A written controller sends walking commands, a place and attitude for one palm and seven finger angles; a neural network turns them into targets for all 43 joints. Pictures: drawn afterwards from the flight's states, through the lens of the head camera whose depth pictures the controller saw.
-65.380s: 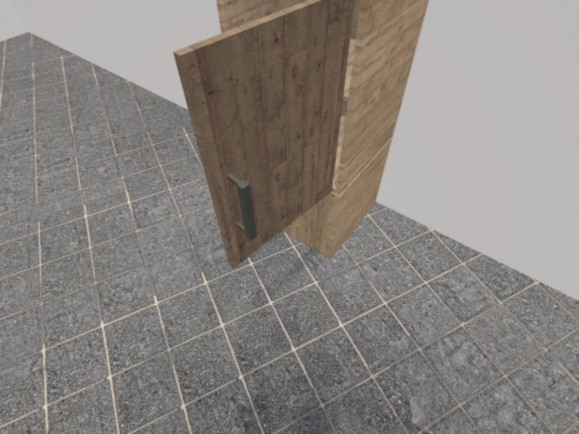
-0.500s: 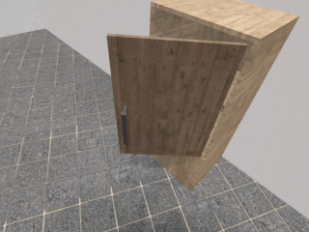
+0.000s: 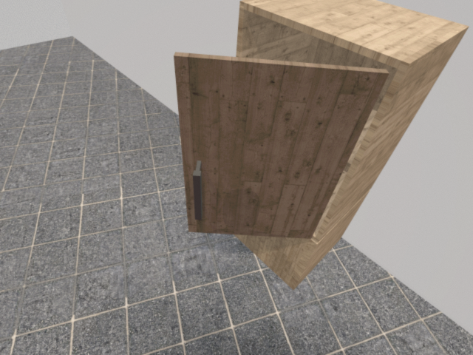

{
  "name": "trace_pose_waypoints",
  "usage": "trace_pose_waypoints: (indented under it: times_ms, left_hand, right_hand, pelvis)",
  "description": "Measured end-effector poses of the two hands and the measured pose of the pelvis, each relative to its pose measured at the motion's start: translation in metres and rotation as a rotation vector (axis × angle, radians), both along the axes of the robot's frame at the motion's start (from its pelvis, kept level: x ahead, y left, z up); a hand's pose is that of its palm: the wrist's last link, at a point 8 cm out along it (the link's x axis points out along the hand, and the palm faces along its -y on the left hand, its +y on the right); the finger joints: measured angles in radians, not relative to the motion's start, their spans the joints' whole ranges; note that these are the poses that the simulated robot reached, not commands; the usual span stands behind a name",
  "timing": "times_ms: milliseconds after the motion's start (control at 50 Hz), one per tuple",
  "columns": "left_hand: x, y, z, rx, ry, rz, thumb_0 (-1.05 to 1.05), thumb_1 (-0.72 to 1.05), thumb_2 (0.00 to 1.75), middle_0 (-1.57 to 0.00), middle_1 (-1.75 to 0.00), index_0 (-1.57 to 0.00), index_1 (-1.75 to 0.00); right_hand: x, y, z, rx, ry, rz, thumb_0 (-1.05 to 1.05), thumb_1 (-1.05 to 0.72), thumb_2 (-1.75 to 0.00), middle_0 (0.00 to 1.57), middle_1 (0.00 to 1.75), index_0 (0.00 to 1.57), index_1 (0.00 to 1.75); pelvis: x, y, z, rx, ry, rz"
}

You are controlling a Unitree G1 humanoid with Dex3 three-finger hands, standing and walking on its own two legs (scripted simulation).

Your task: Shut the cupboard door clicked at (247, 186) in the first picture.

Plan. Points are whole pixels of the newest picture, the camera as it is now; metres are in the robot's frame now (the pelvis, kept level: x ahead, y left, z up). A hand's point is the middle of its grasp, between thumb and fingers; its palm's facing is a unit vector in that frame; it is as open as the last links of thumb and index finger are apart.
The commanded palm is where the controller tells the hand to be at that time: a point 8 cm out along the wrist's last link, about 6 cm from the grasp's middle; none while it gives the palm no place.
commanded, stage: shuffle to correct the standing spot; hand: left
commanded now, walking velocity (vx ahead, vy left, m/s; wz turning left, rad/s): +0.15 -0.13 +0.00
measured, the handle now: (198, 191) +0.54 +0.13 -0.11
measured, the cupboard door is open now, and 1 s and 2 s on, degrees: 45 45 45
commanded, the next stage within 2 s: come to a stop and stand still in 0.96 s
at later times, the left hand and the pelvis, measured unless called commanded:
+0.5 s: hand out of the picture -0.08 +0.12 -0.18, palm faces +0.08 -0.99 -0.10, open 7.3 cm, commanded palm none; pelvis +0.02 -0.02 +0.00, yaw +0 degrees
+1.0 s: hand (169, 344) +0.19 +0.14 -0.17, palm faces -0.06 -0.99 -0.16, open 7.3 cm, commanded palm none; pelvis +0.08 -0.04 +0.01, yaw -1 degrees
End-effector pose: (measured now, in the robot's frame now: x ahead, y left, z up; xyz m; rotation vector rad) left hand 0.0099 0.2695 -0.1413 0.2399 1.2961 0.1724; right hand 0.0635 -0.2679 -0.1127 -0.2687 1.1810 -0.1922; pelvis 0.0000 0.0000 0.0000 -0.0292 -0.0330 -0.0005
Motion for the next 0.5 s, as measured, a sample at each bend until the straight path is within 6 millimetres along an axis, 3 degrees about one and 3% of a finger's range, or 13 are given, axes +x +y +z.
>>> trace_pose_waypoints:
  times_ms: [160,260,380,500]
  left_hand:
    - [-0.055,-0.052,-0.014,-0.128,0.165,0.044,0.00,0.91,0.90,-0.20,-0.30,-0.20,-0.30]
    - [-0.079,-0.078,-0.013,-0.176,0.234,0.076,0.00,0.91,0.90,-0.20,-0.30,-0.20,-0.30]
    - [-0.096,-0.097,-0.008,-0.177,0.265,0.125,0.00,0.91,0.90,-0.20,-0.30,-0.20,-0.30]
    - [-0.091,-0.100,-0.017,-0.188,0.271,0.144,0.00,0.91,0.90,-0.20,-0.30,-0.20,-0.30]
  right_hand:
    - [-0.035,0.033,-0.018,0.084,0.110,-0.052,0.00,-0.91,-0.90,0.20,0.30,0.20,0.30]
    - [-0.056,0.030,-0.022,0.089,0.164,-0.102,0.01,-0.92,-0.90,0.20,0.30,0.20,0.30]
    - [-0.067,0.018,-0.023,0.085,0.206,-0.132,0.01,-0.92,-0.90,0.20,0.30,0.20,0.30]
    - [-0.052,0.019,-0.020,0.076,0.176,-0.133,0.01,-0.91,-0.90,0.20,0.30,0.20,0.30]
  pelvis:
    - [0.006,-0.003,-0.001,0.003,-0.006,-0.010]
    - [0.008,-0.009,-0.001,0.004,-0.001,-0.015]
    - [0.011,-0.022,0.000,0.005,0.013,-0.016]
    - [0.022,-0.022,-0.004,-0.018,0.013,-0.002]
